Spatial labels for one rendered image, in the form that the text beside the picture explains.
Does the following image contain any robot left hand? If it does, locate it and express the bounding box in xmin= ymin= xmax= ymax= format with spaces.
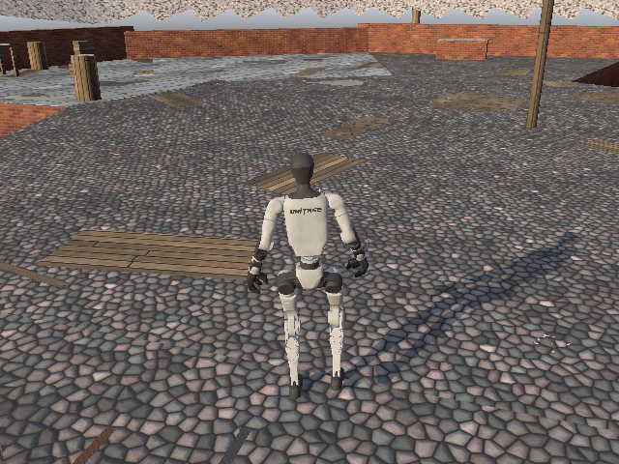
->
xmin=246 ymin=271 xmax=268 ymax=294

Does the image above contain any robot right thigh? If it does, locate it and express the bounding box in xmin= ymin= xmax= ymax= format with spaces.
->
xmin=323 ymin=268 xmax=343 ymax=327

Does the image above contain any robot left foot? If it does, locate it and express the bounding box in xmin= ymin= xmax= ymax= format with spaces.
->
xmin=288 ymin=373 xmax=303 ymax=399

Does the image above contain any left robot upper arm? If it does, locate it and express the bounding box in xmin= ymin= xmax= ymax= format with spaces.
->
xmin=259 ymin=196 xmax=284 ymax=251

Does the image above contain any right robot forearm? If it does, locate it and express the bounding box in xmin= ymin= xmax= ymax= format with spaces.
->
xmin=347 ymin=228 xmax=366 ymax=261

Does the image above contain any robot right hand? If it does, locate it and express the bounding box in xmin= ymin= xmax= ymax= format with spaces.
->
xmin=346 ymin=258 xmax=368 ymax=277

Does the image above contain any left robot forearm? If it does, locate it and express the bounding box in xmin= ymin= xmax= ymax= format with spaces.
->
xmin=249 ymin=236 xmax=268 ymax=275

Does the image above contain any right robot upper arm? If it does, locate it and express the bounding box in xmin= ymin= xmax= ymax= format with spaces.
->
xmin=325 ymin=192 xmax=357 ymax=244

